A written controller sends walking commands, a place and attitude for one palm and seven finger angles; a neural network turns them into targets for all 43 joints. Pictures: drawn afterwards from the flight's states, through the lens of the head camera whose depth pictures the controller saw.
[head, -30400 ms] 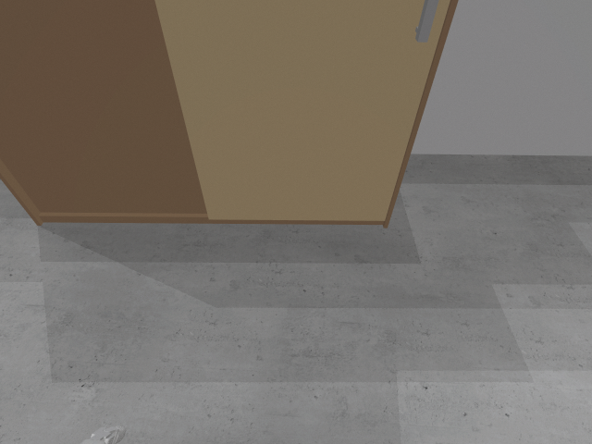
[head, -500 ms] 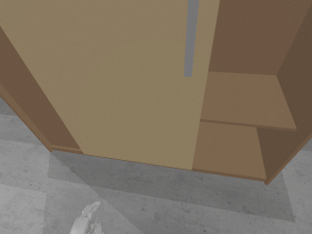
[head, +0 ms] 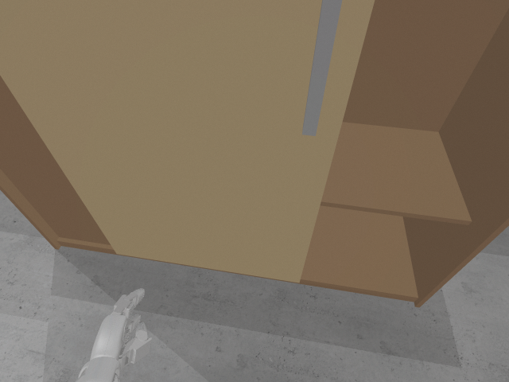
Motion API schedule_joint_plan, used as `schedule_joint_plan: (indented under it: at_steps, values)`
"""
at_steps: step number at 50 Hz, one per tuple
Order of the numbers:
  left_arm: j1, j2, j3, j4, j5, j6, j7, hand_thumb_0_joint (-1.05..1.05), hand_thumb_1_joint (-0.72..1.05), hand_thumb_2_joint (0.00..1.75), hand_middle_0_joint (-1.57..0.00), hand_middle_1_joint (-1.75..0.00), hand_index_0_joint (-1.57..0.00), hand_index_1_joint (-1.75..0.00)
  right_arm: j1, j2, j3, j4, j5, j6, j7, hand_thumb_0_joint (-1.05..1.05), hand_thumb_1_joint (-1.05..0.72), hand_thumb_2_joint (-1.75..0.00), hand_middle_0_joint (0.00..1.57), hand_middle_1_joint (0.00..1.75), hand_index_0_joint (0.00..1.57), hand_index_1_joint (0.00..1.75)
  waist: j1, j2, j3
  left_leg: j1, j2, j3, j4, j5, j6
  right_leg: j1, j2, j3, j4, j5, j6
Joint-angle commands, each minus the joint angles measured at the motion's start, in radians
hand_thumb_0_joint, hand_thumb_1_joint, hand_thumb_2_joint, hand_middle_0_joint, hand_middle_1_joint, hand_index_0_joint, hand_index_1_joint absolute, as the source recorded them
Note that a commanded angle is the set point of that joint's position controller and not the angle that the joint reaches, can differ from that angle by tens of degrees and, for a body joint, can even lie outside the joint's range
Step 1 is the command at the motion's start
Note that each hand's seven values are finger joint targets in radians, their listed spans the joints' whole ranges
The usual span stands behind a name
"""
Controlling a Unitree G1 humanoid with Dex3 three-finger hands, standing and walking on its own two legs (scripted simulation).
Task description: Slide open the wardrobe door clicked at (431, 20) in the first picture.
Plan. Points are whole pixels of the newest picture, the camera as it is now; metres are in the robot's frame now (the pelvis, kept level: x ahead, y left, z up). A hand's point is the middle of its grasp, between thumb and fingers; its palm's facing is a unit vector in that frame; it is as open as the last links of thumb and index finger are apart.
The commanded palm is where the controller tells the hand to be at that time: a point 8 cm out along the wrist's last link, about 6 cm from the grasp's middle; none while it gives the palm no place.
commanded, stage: let the arm hang, fingers relaxed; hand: right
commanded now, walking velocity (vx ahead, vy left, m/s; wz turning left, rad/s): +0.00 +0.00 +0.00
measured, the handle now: (321, 58) +0.59 -0.07 +0.23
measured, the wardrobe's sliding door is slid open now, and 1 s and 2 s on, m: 0.47 0.47 0.47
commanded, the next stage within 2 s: look to check the result in 1.18 s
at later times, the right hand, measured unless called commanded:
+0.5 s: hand out of the picture -0.06 -0.19 -0.18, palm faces +0.05 +0.98 -0.17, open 7.0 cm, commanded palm none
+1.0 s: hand out of the picture -0.02 -0.20 -0.17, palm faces +0.03 +0.98 -0.19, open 7.3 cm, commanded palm none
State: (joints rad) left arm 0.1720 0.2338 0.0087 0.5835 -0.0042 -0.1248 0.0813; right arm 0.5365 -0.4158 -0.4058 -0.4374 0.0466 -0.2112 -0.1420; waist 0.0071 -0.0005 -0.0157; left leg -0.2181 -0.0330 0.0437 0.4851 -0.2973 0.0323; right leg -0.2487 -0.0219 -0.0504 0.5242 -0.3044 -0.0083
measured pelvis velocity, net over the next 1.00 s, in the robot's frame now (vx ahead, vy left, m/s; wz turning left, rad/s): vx -0.03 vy -0.02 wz -0.03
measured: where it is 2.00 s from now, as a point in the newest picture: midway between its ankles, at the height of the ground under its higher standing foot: outside the picture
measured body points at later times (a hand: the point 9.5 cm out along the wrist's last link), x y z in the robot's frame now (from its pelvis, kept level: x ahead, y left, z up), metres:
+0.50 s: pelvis -0.04 -0.01 +0.00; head +0.00 -0.03 +0.45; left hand -0.03 +0.23 -0.14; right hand -0.06 -0.24 -0.16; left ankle -0.03 +0.10 -0.74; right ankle -0.02 -0.11 -0.74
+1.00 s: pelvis -0.03 -0.02 +0.01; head -0.02 -0.03 +0.45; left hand -0.02 +0.20 -0.15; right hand -0.02 -0.25 -0.16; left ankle -0.03 +0.10 -0.74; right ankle -0.02 -0.11 -0.74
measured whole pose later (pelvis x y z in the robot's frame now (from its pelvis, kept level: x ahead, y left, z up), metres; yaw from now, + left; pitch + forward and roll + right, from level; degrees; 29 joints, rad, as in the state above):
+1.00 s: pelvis -0.03 -0.02 +0.01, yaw -2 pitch +0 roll +0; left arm 0.25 0.15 0.00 1.12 0.02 0.00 0.04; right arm 0.24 -0.15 -0.01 1.13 -0.02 0.00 -0.03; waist 0.01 0.00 0.02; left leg -0.21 0.02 0.05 0.43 -0.23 0.00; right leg -0.23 0.03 -0.04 0.44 -0.21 -0.05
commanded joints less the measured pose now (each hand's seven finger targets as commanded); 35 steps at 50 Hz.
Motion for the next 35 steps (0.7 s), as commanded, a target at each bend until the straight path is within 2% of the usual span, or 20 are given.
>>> schedule_joint_plan:
  at_steps: [1, 3, 4, 5, 6, 7, 9, 11, 13, 14, 17, 20, 21, 23, 25, 29, 35]
  values:
    - [-0.039, 0.107, 0.036, -0.132, 0.003, -0.039, 0.012, 0.0, 0.9, 0.9, -0.2, -0.3, -0.2, -0.3, -0.037, -0.146, -0.103, -0.133, 0.006, -0.044, -0.02, 0.0, -0.9, -0.9, 0.2, 0.3, 0.2, 0.3, -0.005, -0.012, -0.097, 0.059, 0.107, -0.127, -0.081, 0.399, -0.018, 0.033, -0.053, 0.069, -0.053, 0.335, -0.008]
    - [-0.045, 0.109, 0.034, -0.135, 0.004, -0.039, 0.012, 0.0, 0.9, 0.9, -0.2, -0.3, -0.2, -0.3, -0.059, -0.146, -0.093, -0.149, 0.004, -0.041, -0.019, 0.0, -0.9, -0.9, 0.2, 0.3, 0.2, 0.3, -0.01, -0.025, -0.091, 0.049, 0.099, -0.122, -0.098, 0.332, -0.021, 0.036, -0.054, 0.073, -0.075, 0.296, -0.014]
    - [-0.096, 0.301, 0.079, 0.11, 0.002, -0.058, -0.087, 0.0, 0.9, 0.9, -0.2, -0.3, -0.2, -0.3, -0.13, -0.031, 0.291, 0.59, -0.08, 0.111, 0.114, 0.0, -0.9, -0.9, 0.2, 0.3, 0.2, 0.3, 0.033, -0.047, -0.033, -0.055, 0.192, -0.05, 0.047, 0.467, 0.008, -0.023, -0.096, 0.108, 0.072, 0.447, -0.021]
    - [-0.045, 0.259, 0.087, 0.098, -0.001, 0.0, -0.083, 0.0, 0.9, 0.9, -0.2, -0.3, -0.2, -0.3, -0.14, -0.013, 0.282, 0.599, -0.076, 0.182, 0.137, 0.0, -0.9, -0.9, 0.2, 0.3, 0.2, 0.3, 0.02, -0.04, -0.096, -0.077, 0.172, -0.096, 0.017, 0.38, 0.012, 0.026, -0.105, 0.106, 0.03, 0.447, -0.013]
    - [-0.021, 0.242, 0.076, 0.099, 0.007, 0.027, -0.082, 0.0, 0.9, 0.9, -0.2, -0.3, -0.2, -0.3, -0.17, 0.004, 0.287, 0.64, -0.075, 0.193, 0.141, 0.0, -0.9, -0.9, 0.2, 0.3, 0.2, 0.3, 0.013, -0.008, -0.09, -0.078, 0.148, -0.049, 0.047, 0.224, 0.014, -0.027, -0.126, 0.145, 0.005, 0.366, -0.041]
    - [-0.03, 0.229, 0.063, 0.098, 0.015, 0.046, -0.08, 0.0, 0.9, 0.9, -0.2, -0.3, -0.2, -0.3, -0.197, 0.013, 0.296, 0.697, -0.075, 0.197, 0.144, 0.0, -0.9, -0.9, 0.2, 0.3, 0.2, 0.3, 0.001, 0.034, -0.063, -0.065, 0.124, -0.041, 0.07, 0.141, 0.008, -0.094, -0.137, 0.182, -0.025, 0.313, -0.067]
    - [-0.041, 0.22, 0.044, 0.117, 0.028, 0.066, -0.078, 0.0, 0.9, 0.9, -0.2, -0.3, -0.2, -0.3, -0.244, 0.01, 0.314, 0.819, -0.077, 0.202, 0.145, 0.0, -0.9, -0.9, 0.2, 0.3, 0.2, 0.3, -0.009, 0.116, -0.04, -0.023, 0.119, -0.052, 0.061, 0.124, 0.007, -0.145, -0.124, 0.211, -0.047, 0.28, -0.078]
    - [-0.034, 0.19, 0.033, 0.155, 0.034, 0.085, -0.077, 0.0, 0.9, 0.9, -0.2, -0.3, -0.2, -0.3, -0.281, 0.01, 0.332, 0.952, -0.076, 0.205, 0.14, 0.0, -0.9, -0.9, 0.2, 0.3, 0.2, 0.3, -0.007, 0.128, -0.057, 0.0, 0.15, -0.089, 0.027, 0.189, 0.02, -0.111, -0.083, 0.175, -0.029, 0.28, -0.056]
    - [-0.02, 0.154, 0.021, 0.202, 0.037, 0.106, -0.072, 0.0, 0.9, 0.9, -0.2, -0.3, -0.2, -0.3, -0.314, 0.024, 0.351, 1.074, -0.072, 0.213, 0.133, 0.0, -0.9, -0.9, 0.2, 0.3, 0.2, 0.3, 0.002, 0.1, -0.053, -0.01, 0.173, -0.121, -0.019, 0.183, 0.033, -0.067, -0.05, 0.147, -0.03, 0.231, -0.038]
    - [-0.017, 0.143, 0.016, 0.224, 0.039, 0.114, -0.069, 0.0, 0.9, 0.9, -0.2, -0.3, -0.2, -0.3, -0.325, 0.031, 0.358, 1.126, -0.069, 0.216, 0.131, 0.0, -0.9, -0.9, 0.2, 0.3, 0.2, 0.3, 0.005, 0.066, -0.048, -0.018, 0.175, -0.127, -0.038, 0.176, 0.034, -0.041, -0.043, 0.134, -0.038, 0.218, -0.034]
    - [-0.008, 0.117, 0.007, 0.288, 0.038, 0.126, -0.062, 0.0, 0.9, 0.9, -0.2, -0.3, -0.2, -0.3, -0.322, 0.049, 0.37, 1.26, -0.064, 0.219, 0.128, 0.0, -0.9, -0.9, 0.2, 0.3, 0.2, 0.3, 0.002, -0.072, -0.015, -0.012, 0.144, -0.116, -0.082, 0.047, 0.022, -0.039, -0.058, 0.149, -0.108, 0.124, -0.038]
    - [0.027, 0.09, 0.009, 0.344, 0.038, 0.128, -0.051, 0.0, 0.9, 0.9, -0.2, -0.3, -0.2, -0.3, -0.272, 0.089, 0.36, 1.361, -0.064, 0.213, 0.124, 0.0, -0.9, -0.9, 0.2, 0.3, 0.2, 0.3, -0.009, -0.126, -0.022, 0.033, 0.135, -0.104, -0.118, 0.038, 0.022, -0.05, -0.062, 0.145, -0.128, 0.074, -0.039]
    - [0.041, 0.079, 0.009, 0.364, 0.036, 0.129, -0.05, 0.0, 0.9, 0.9, -0.2, -0.3, -0.2, -0.3, -0.265, 0.09, 0.364, 1.388, -0.062, 0.213, 0.124, 0.0, -0.9, -0.9, 0.2, 0.3, 0.2, 0.3, -0.005, -0.138, -0.025, 0.038, 0.135, -0.104, -0.122, 0.028, 0.024, -0.052, -0.061, 0.146, -0.135, 0.048, -0.038]
    - [0.074, 0.066, 0.011, 0.395, 0.034, 0.131, -0.047, 0.0, 0.9, 0.9, -0.2, -0.3, -0.2, -0.3, -0.255, 0.101, 0.368, 1.429, -0.059, 0.212, 0.125, 0.0, -0.9, -0.9, 0.2, 0.3, 0.2, 0.3, -0.002, -0.128, -0.008, 0.027, 0.135, -0.101, -0.134, 0.01, 0.028, -0.056, -0.061, 0.147, -0.147, 0.017, -0.039]
    - [0.105, 0.063, 0.015, 0.417, 0.03, 0.133, -0.044, 0.0, 0.9, 0.9, -0.2, -0.3, -0.2, -0.3, -0.246, 0.111, 0.373, 1.462, -0.059, 0.211, 0.123, 0.0, -0.9, -0.9, 0.2, 0.3, 0.2, 0.3, 0.0, -0.071, 0.013, 0.018, 0.127, -0.083, -0.14, 0.004, 0.024, -0.056, -0.072, 0.155, -0.162, 0.009, -0.042]
    - [0.146, 0.05, 0.017, 0.458, 0.027, 0.127, -0.039, 0.0, 0.9, 0.9, -0.2, -0.3, -0.2, -0.3, -0.218, 0.14, 0.379, 1.514, -0.059, 0.21, 0.12, 0.0, -0.9, -0.9, 0.2, 0.3, 0.2, 0.3, -0.002, -0.025, 0.028, 0.025, 0.118, -0.067, -0.125, 0.033, 0.015, -0.056, -0.086, 0.172, -0.194, 0.015, -0.052]
    - [0.162, 0.032, 0.017, 0.487, 0.024, 0.127, -0.04, 0.0, 0.9, 0.9, -0.2, -0.3, -0.2, -0.3, -0.198, 0.15, 0.383, 1.55, -0.061, 0.209, 0.113, 0.0, -0.9, -0.9, 0.2, 0.3, 0.2, 0.3, -0.005, 0.003, 0.073, -0.001, 0.122, -0.069, -0.134, 0.016, 0.011, -0.054, -0.082, 0.161, -0.205, 0.01, -0.051]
